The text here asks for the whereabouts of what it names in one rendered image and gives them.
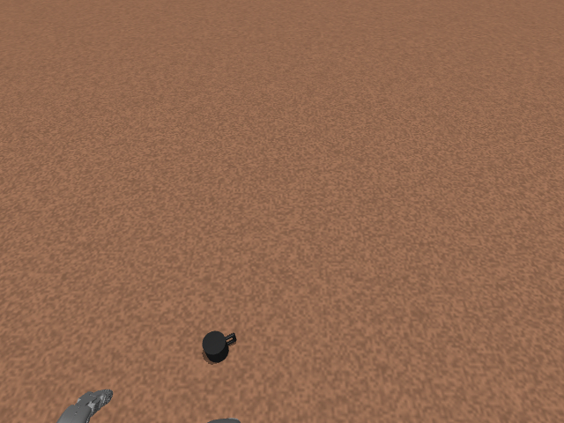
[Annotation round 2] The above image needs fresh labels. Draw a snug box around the left robot hand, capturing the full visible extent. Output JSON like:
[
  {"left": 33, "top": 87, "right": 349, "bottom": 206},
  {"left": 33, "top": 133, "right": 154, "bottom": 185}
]
[{"left": 56, "top": 390, "right": 113, "bottom": 423}]

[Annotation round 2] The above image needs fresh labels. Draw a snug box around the mug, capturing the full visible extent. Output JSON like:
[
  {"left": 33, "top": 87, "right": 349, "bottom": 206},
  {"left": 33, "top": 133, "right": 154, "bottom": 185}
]
[{"left": 202, "top": 331, "right": 236, "bottom": 363}]

